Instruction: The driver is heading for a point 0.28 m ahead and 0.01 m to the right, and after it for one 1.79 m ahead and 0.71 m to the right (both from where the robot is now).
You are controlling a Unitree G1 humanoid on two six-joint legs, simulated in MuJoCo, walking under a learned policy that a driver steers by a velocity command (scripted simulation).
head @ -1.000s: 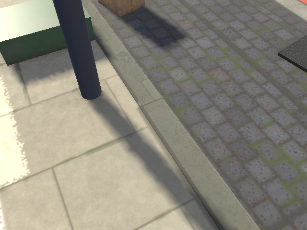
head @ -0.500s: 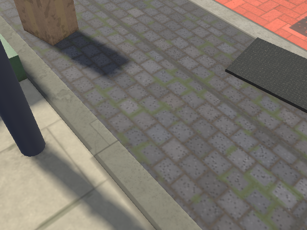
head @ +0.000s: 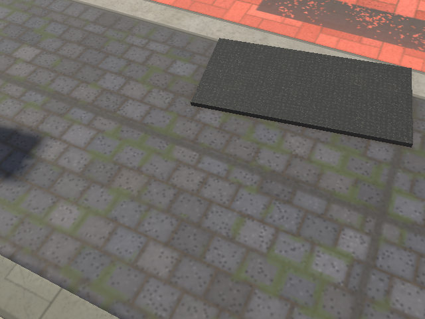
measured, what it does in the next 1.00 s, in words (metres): goes down, turning right: left foot 0.10 m lower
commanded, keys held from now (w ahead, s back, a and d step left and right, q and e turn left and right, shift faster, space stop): w+e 0.18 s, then e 0.22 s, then no key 0.60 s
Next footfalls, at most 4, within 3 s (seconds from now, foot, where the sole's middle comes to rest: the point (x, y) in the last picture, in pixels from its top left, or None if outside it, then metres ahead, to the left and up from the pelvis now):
0.56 left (192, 308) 0.51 0.10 -0.86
1.12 right None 0.25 -0.01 -0.76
1.66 left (203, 258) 0.68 0.06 -0.86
2.10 right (269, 193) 0.93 -0.21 -0.86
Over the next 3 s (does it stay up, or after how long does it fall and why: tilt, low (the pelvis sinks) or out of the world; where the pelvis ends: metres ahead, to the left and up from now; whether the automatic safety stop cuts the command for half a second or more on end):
stays up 1.25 -0.22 -0.07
